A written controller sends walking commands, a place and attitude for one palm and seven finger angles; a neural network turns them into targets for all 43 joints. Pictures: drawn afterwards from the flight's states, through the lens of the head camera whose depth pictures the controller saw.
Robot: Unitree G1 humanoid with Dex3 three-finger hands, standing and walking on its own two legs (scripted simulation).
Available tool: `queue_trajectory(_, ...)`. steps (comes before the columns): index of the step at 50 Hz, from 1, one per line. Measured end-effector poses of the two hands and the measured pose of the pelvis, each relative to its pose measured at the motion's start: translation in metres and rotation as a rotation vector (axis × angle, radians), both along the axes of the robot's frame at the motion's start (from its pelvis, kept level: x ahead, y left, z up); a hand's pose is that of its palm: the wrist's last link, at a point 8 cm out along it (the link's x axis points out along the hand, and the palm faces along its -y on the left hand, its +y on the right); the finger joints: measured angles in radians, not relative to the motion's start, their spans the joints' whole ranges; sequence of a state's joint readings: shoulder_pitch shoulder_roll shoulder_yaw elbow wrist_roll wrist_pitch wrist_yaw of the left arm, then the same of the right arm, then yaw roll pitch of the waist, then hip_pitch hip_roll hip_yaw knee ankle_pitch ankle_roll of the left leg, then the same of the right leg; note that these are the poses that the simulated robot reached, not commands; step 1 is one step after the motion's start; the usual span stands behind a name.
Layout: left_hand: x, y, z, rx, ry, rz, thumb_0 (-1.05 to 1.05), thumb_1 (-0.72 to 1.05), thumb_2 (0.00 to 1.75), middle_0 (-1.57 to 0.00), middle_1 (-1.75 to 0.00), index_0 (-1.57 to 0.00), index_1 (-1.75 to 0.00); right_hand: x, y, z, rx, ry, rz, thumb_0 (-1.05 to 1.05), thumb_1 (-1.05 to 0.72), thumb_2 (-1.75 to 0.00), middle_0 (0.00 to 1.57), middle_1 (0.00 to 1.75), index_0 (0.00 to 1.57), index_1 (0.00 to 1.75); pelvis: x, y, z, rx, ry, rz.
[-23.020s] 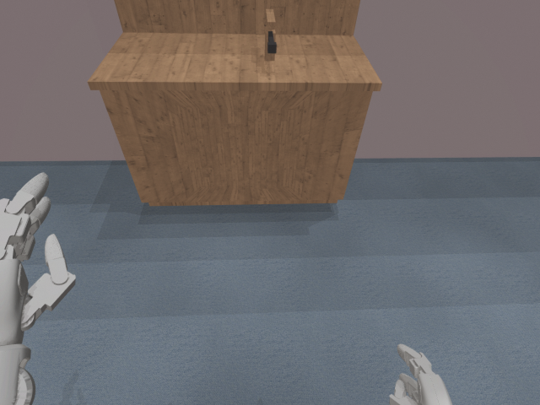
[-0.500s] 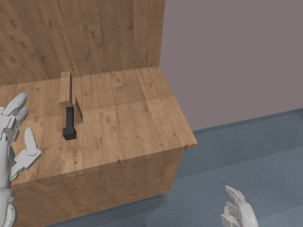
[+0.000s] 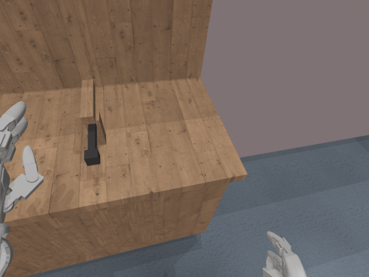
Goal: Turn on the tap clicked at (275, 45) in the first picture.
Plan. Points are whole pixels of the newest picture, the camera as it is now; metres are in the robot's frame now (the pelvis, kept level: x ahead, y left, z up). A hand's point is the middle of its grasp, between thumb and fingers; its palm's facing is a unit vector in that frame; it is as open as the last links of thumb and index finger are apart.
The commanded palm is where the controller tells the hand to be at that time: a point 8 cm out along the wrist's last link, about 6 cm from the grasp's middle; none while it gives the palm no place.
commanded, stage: come to a stop and stand still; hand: left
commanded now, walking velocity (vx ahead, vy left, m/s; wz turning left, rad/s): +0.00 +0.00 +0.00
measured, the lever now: (92, 157) +0.34 +0.25 +0.04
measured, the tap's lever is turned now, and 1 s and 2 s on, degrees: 0 0 0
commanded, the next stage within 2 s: look again from close up in 0.18 s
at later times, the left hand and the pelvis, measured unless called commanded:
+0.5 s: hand (42, 175) +0.22 +0.25 +0.16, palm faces +0.39 -0.85 -0.35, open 7.4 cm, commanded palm +0.16 +0.28 +0.18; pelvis +0.00 +0.00 +0.00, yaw +0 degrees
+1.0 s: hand (65, 196) +0.20 +0.22 +0.14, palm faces +0.37 -0.86 -0.36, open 7.4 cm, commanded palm +0.15 +0.27 +0.17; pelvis -0.01 -0.04 -0.01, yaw +2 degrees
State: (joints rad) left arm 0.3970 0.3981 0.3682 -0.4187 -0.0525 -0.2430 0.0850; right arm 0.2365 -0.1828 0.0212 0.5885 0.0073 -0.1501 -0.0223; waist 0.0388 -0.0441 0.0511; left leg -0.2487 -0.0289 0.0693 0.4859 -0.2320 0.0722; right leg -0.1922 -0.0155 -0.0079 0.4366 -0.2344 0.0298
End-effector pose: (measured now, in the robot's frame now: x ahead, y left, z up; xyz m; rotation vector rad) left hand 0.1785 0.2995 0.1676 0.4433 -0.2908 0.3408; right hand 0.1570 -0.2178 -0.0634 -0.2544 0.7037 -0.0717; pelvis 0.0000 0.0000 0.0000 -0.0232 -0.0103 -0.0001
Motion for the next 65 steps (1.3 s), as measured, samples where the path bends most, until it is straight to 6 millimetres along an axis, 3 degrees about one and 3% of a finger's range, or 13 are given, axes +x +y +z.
queue_trajectory(6, 0.001, 0.001, 0.006, -0.041, -0.072, 0.022, 0.01, 0.89, 0.9, -0.21, -0.3, -0.21, -0.3, 0.01, 0.006, 0.006, -0.002, -0.029, 0.026, 0.01, -0.91, -0.9, 0.2, 0.3, 0.2, 0.3, 0.0, 0.004, 0.001, -0.005, -0.003, -0.002)
queue_trajectory(14, 0.007, -0.007, 0.002, -0.032, -0.02, -0.02, 0.01, 0.89, 0.9, -0.21, -0.3, -0.21, -0.3, 0.02, 0.01, 0.012, 0.01, -0.064, 0.018, 0.01, -0.91, -0.9, 0.2, 0.3, 0.2, 0.3, 0.001, 0.005, 0.002, -0.005, 0.001, -0.005)
queue_trajectory(34, -0.001, -0.015, 0.005, -0.025, 0.016, 0.009, 0.01, 0.89, 0.9, -0.21, -0.3, -0.21, -0.3, 0.011, -0.004, 0.003, 0.01, -0.014, -0.003, 0.01, -0.91, -0.9, 0.2, 0.3, 0.2, 0.3, 0.0, -0.003, 0.004, -0.004, -0.002, 0.004)
queue_trajectory(37, 0.013, -0.005, 0.028, 0.12, -0.036, -0.001, 0.01, 0.89, 0.9, -0.22, -0.31, -0.21, -0.3, 0.01, -0.002, -0.002, -0.025, 0.005, 0.078, 0.01, -0.91, -0.9, 0.2, 0.3, 0.2, 0.3, -0.006, -0.009, 0.0, 0.002, -0.008, 0.05)
queue_trajectory(39, 0.022, 0.008, 0.04, 0.058, -0.051, 0.04, 0.01, 0.89, 0.9, -0.22, -0.31, -0.22, -0.31, 0.01, -0.004, -0.009, -0.015, 0.032, 0.114, 0.01, -0.91, -0.9, 0.2, 0.3, 0.2, 0.3, -0.008, -0.014, -0.001, 0.013, -0.004, 0.053)
queue_trajectory(41, 0.024, 0.013, 0.039, -0.04, -0.026, 0.077, 0.01, 0.89, 0.9, -0.21, -0.3, -0.21, -0.3, 0.012, -0.009, -0.012, 0.013, 0.033, 0.108, 0.01, -0.91, -0.9, 0.2, 0.3, 0.2, 0.3, -0.008, -0.017, -0.001, 0.019, -0.005, 0.042)
queue_trajectory(46, 0.008, -0.017, 0.001, -0.071, 0.167, 0.066, 0.01, 0.9, 0.9, -0.2, -0.3, -0.2, -0.3, 0.019, -0.024, -0.01, 0.048, -0.022, 0.087, 0.01, -0.9, -0.9, 0.2, 0.3, 0.2, 0.3, -0.01, -0.027, -0.004, 0.023, -0.005, 0.034)
queue_trajectory(49, -0.011, -0.038, -0.014, -0.076, 0.173, 0.045, 0.01, 0.9, 0.9, -0.21, -0.3, -0.21, -0.3, 0.023, -0.035, -0.01, 0.031, -0.045, 0.087, 0.01, -0.91, -0.9, 0.2, 0.3, 0.2, 0.3, -0.013, -0.037, -0.007, 0.025, 0.0, 0.04)
queue_trajectory(56, -0.039, -0.039, -0.004, -0.058, 0.009, 0.189, 0.01, 0.89, 0.9, -0.22, -0.31, -0.21, -0.3, 0.027, -0.054, -0.025, 0.01, -0.027, 0.131, 0.01, -0.91, -0.9, 0.2, 0.3, 0.2, 0.3, -0.016, -0.065, -0.016, 0.018, -0.002, 0.086)
queue_trajectory(60, -0.033, -0.043, -0.005, -0.084, 0.055, 0.21, 0.01, 0.89, 0.9, -0.21, -0.3, -0.21, -0.3, 0.031, -0.062, -0.034, 0.022, -0.026, 0.131, 0.01, -0.91, -0.9, 0.2, 0.3, 0.2, 0.3, -0.014, -0.075, -0.018, 0.018, -0.003, 0.096)
queue_trajectory(65, -0.019, -0.062, -0.009, -0.089, 0.129, 0.146, 0.01, 0.9, 0.9, -0.21, -0.3, -0.21, -0.3, 0.038, -0.072, -0.038, 0.055, -0.051, 0.091, 0.01, -0.91, -0.9, 0.2, 0.3, 0.2, 0.3, -0.004, -0.083, -0.018, 0.025, 0.013, 0.082)
